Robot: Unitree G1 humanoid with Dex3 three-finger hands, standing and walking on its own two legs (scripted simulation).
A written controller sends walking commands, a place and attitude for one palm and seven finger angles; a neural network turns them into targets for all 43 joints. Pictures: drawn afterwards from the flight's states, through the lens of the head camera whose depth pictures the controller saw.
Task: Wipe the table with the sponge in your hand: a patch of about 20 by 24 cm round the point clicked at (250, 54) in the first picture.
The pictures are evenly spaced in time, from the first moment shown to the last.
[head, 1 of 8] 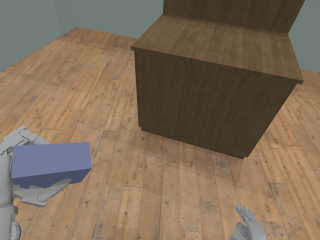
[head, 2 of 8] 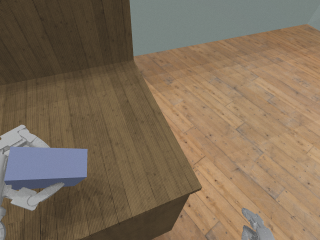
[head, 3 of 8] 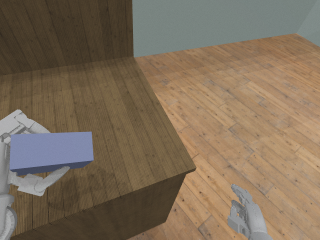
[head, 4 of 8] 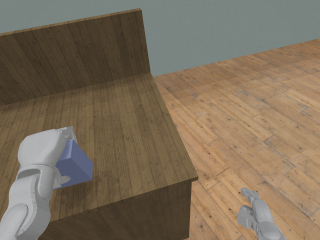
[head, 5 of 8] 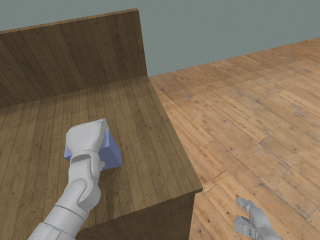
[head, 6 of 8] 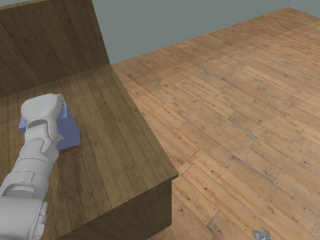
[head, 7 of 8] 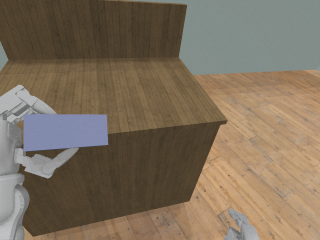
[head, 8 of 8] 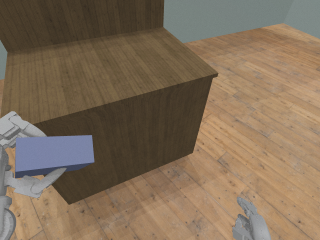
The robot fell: no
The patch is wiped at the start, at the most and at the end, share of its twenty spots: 0.00 1.00 1.00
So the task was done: yes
